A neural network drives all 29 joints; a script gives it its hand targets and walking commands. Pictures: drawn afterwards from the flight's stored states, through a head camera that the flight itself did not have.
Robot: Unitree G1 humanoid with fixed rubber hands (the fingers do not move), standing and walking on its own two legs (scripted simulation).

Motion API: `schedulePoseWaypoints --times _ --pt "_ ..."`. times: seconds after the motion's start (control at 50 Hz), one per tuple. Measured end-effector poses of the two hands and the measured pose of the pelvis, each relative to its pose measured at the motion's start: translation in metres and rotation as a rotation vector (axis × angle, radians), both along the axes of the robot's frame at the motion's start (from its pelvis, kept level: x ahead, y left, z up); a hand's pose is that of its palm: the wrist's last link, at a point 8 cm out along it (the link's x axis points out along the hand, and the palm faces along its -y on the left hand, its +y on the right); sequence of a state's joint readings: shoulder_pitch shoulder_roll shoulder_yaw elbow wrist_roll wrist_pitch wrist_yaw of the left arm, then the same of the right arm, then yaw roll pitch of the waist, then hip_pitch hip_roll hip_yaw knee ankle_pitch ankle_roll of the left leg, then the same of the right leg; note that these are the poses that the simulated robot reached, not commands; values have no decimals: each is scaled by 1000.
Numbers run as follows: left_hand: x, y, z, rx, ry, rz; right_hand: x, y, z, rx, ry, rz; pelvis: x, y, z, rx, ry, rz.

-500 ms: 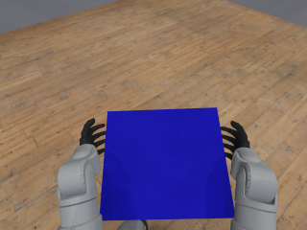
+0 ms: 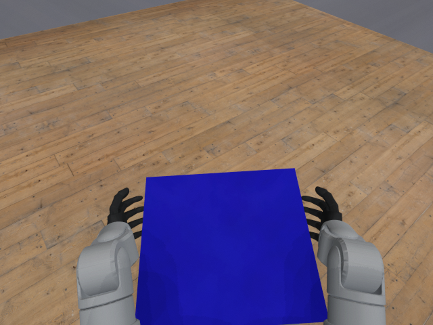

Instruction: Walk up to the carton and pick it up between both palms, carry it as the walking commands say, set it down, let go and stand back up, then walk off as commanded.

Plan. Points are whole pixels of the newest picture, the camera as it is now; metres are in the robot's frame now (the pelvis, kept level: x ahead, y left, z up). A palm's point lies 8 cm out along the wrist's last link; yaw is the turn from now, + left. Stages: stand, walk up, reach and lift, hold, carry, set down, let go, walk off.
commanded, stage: carry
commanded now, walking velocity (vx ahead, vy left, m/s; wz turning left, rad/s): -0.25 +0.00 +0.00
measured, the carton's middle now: (225, 249) +0.26 +0.02 -0.02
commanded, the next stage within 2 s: none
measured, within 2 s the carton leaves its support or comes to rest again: neither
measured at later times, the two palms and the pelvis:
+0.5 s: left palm out of the picture +0.07 +0.18 +0.09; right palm out of the picture +0.03 -0.18 +0.08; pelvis -0.23 +0.02 -0.01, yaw -1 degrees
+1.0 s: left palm out of the picture -0.11 +0.19 +0.09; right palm out of the picture -0.15 -0.16 +0.08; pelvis -0.39 +0.04 +0.00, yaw -2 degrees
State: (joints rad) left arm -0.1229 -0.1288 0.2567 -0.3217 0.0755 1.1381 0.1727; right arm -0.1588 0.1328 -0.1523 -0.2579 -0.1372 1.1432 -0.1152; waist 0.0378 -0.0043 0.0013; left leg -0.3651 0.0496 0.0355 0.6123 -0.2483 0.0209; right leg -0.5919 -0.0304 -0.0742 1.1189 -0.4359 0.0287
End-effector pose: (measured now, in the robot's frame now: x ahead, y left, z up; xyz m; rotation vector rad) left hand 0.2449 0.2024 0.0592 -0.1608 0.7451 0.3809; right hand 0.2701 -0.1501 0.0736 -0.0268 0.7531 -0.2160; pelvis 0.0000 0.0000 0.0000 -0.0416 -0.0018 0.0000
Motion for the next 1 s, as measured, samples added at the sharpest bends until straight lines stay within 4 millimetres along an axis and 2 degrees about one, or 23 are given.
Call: schedulePoseWaypoints --times 0.08,0.14,0.18,0.26,0.32,0.38,0.44,0.48,0.52,0.6,0.64,0.68,0.76,0.82,0.92,1.0 --pt "-28 1 15 18 -82 20 -21 2 12 12 -82 19 -40 -2 -2 7 21 -19" --pt "-46 -8 18 32 -102 -5 -48 -8 8 22 -102 0 -69 -5 -6 10 38 -25" --pt "-60 -18 15 41 -92 -29 -71 -19 -1 30 -93 -19 -88 -9 -11 15 43 -36" --pt "-96 -43 9 63 -15 -105 -133 -44 -19 63 -14 -95 -123 -11 -5 28 27 -38" --pt "-115 -55 12 60 -9 -163 -171 -55 -14 66 -9 -160 -148 -9 1 56 24 -29" --pt "-129 -56 25 66 -68 -199 -195 -55 1 63 -70 -197 -175 -3 1 65 39 -32" --pt "-148 -47 34 70 -124 -204 -215 -46 10 60 -126 -195 -201 5 -3 58 59 -24" --pt "-167 -35 32 71 -136 -194 -230 -35 11 50 -137 -172 -220 13 -7 51 66 -16" --pt "-193 -19 23 67 -121 -176 -246 -19 7 35 -121 -139 -239 21 -12 55 61 -6" --pt "-261 15 0 21 -9 -99 -287 13 -2 7 -12 -69 -269 32 -4 48 15 -10" --pt "-287 27 1 10 3 -53 -301 25 -1 7 3 -31 -283 34 -1 22 8 -3" --pt "-305 34 9 9 -20 -13 -308 33 6 7 -20 0 -297 35 1 12 7 -6" --pt "-321 35 27 28 -102 6 -317 35 23 9 -103 21 -324 34 0 22 29 -24" --pt "-328 24 30 42 -116 -24 -333 24 20 13 -118 1 -342 31 -5 26 42 -38" --pt "-349 0 24 65 -31 -109 -385 -2 -1 37 -30 -76 -368 33 1 25 16 -29" --pt "-357 -12 31 63 -59 -171 -418 -11 4 43 -58 -155 -388 35 1 26 1 -37"
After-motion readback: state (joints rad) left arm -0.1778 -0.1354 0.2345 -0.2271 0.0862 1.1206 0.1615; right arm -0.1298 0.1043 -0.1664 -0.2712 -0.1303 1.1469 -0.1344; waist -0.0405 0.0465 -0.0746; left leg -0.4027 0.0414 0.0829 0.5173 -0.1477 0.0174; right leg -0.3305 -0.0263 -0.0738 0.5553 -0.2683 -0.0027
